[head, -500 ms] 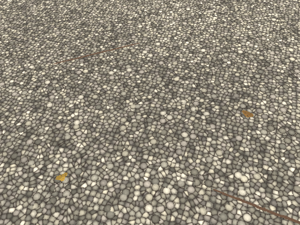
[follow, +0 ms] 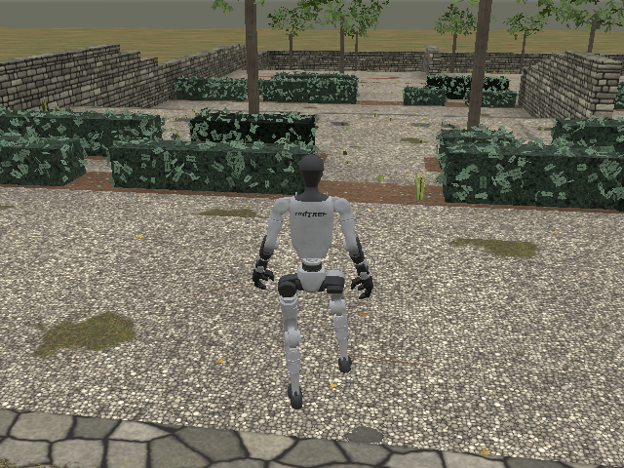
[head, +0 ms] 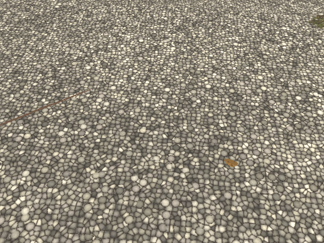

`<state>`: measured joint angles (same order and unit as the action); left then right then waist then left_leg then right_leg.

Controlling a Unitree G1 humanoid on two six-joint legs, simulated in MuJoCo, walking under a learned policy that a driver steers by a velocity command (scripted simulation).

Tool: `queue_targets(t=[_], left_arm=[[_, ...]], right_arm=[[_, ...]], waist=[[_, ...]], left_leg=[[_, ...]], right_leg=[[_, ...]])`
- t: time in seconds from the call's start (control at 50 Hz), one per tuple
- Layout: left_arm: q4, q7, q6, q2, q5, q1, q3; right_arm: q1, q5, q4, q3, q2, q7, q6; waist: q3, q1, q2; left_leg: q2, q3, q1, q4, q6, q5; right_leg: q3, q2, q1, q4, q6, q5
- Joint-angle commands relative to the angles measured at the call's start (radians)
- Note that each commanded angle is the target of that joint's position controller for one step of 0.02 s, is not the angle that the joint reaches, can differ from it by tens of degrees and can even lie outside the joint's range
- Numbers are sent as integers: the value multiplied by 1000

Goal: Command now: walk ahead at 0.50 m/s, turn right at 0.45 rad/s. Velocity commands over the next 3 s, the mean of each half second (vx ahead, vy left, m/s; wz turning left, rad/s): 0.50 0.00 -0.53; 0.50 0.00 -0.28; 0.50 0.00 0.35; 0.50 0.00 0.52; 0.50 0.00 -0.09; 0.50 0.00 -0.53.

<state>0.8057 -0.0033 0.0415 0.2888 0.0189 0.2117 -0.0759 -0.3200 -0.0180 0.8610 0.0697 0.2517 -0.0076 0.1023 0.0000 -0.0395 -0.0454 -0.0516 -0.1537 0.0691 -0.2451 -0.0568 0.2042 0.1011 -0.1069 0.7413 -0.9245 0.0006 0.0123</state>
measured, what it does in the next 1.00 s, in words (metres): walks ahead, turning right: right foot, then left foot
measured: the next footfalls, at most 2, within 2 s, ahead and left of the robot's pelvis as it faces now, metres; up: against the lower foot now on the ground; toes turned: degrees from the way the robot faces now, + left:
right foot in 0.22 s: +0.28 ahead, -0.15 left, +0.00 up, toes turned -11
left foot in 0.70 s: +0.60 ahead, -0.03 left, +0.00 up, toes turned -24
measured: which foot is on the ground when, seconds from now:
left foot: down 0.00-0.24, up 0.26-0.68, down 0.70-1.00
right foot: up 0.00-0.20, down 0.22-0.70, up 0.72-1.00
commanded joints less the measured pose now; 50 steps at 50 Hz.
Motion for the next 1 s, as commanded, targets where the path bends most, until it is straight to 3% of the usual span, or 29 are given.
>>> queue_targets(t=[0.02,0.08,0.14,0.18,0.2,0.22,0.24,0.26,0.28,0.3,0.32,0.34,0.36,0.42,0.52,0.58,0.64,0.68,0.7,0.72,0.74,0.76,0.78,0.8,0.82,0.84,0.88,0.94,1.0], left_arm=[[-72,19,12,8,-4,-53,7],[-128,38,10,2,-3,-154,15],[-182,58,8,14,-1,-204,12],[-194,65,4,45,-2,-156,-3],[-179,64,2,76,1,-65,-21],[-141,55,1,132,3,95,-53],[-114,32,-8,233,3,245,-87],[-143,30,2,307,9,182,-91],[-150,33,8,221,-3,226,-66],[-143,32,16,167,-9,197,-51],[-149,33,21,141,-4,131,-42],[-164,30,23,105,-6,66,-32],[-184,26,22,92,-15,30,-25],[-187,12,27,123,-9,28,-33],[-165,-10,15,153,3,87,-44],[-141,-9,12,146,6,138,-41],[-122,-10,11,131,2,158,-36],[-124,-9,6,120,-3,141,-33],[-132,-6,7,84,-9,134,-19],[-150,-9,12,37,-25,189,0],[-148,-9,24,13,11,310,10],[-132,-10,26,107,21,247,-5],[-154,-8,26,138,16,125,-13],[-170,-8,26,126,0,63,-10],[-179,-5,29,111,-12,38,-11],[-178,-2,29,95,-12,50,-10],[-171,1,26,63,-9,70,-4],[-196,0,27,37,-16,-8,9],[-217,6,37,15,-17,-107,19]], right_arm=[[68,7,-62,26,138,16,15],[9,18,-32,34,165,21,-4],[-13,31,-16,42,185,24,-31],[12,36,-25,49,214,32,-44],[23,36,-28,52,226,37,-52],[37,40,-34,47,223,41,-55],[17,17,-57,29,181,40,-43],[-45,4,-112,-12,59,22,-6],[49,37,-122,6,153,1,37],[126,65,-151,9,165,-6,52],[138,49,-151,4,147,-1,56],[144,22,-142,13,160,7,49],[127,15,-142,18,161,6,35],[122,4,-154,14,127,8,5],[308,8,-204,-11,80,2,5],[355,24,-220,-7,103,-11,15],[344,22,-225,5,137,-22,29],[247,17,-202,21,157,-18,36],[140,5,-184,34,189,-14,41],[-7,-6,-170,51,260,-10,41],[-95,4,-116,67,299,-23,27],[-78,32,-127,44,207,-26,25],[-20,31,-137,29,162,-22,18],[31,19,-146,18,146,-20,11],[62,12,-145,11,128,-19,7],[74,5,-144,4,116,-17,8],[64,13,-131,3,115,-15,12],[35,23,-108,14,161,-6,10],[-5,35,-84,16,174,-1,-3]], waist=[[47,8,82],[81,-32,71],[85,-32,86],[27,14,130],[-29,69,143],[-113,157,121],[-219,205,-17],[-321,91,-235],[-383,170,-106],[-251,166,-70],[-148,111,35],[-106,76,45],[-79,44,31],[-50,16,28],[-13,83,-25],[-16,110,-48],[-10,98,-71],[-32,41,-86],[-116,-9,-60],[-265,-36,100],[-327,-2,413],[-221,-35,262],[-103,-48,162],[-42,-28,99],[-5,-5,95],[-5,19,124],[-18,32,151],[-1,17,124],[16,-15,118]], left_leg=[[267,50,69,121,-110,-297],[311,32,-57,91,-108,-316],[348,10,-169,7,-89,-462],[345,-26,-184,-125,-62,-796],[332,-44,-169,-263,-47,-939],[292,-71,-79,-477,-14,-917],[240,-75,191,-799,32,-542],[-2,64,619,-1159,91,345],[41,267,726,-1207,63,345],[83,255,775,-1169,41,273],[128,248,736,-1059,36,200],[158,241,668,-967,43,164],[170,242,604,-932,51,140],[162,215,558,-800,100,84],[87,189,465,-413,126,-239],[70,204,428,-316,112,-294],[75,214,410,-265,67,-210],[55,176,281,-212,23,-158],[111,222,107,-227,-21,-173],[290,450,-185,-250,-111,-184],[444,903,-393,-94,-255,111],[433,936,-342,-42,-227,342],[397,784,-222,-35,-186,318],[354,671,-102,-20,-169,202],[319,600,-20,3,-167,109],[289,544,30,22,-158,35],[264,469,60,50,-168,-70],[268,391,60,85,-182,-192],[233,324,73,89,-158,-232]], right_leg=[[-44,-3,-66,146,7,-143],[-76,2,-9,233,26,-91],[-126,27,7,277,60,58],[-194,91,-127,282,98,171],[-221,137,-257,294,124,203],[-215,176,-501,372,163,129],[47,16,-825,392,235,82],[658,-227,-1122,542,448,200],[696,-235,-1158,615,429,230],[529,-195,-1063,605,380,166],[400,-144,-896,609,338,57],[318,-110,-774,622,312,-34],[281,-86,-682,647,308,-90],[217,-57,-554,689,315,-180],[129,30,-462,672,237,-48],[182,-5,-515,638,218,42],[252,-56,-609,569,200,58],[250,-31,-626,477,171,-57],[204,22,-589,320,140,-104],[116,116,-404,15,90,123],[47,215,-84,-268,31,570],[105,159,38,-372,31,549],[76,119,69,-380,34,456],[35,81,40,-342,34,387],[21,48,13,-277,32,336],[13,23,-41,-233,31,304],[-15,13,-76,-169,20,285],[-40,-1,-47,-10,-3,187],[-60,17,-98,184,-14,35]])
Over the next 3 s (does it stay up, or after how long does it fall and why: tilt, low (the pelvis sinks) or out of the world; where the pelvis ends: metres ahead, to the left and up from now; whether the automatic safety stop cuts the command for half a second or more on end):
stays up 1.60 -0.21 0.00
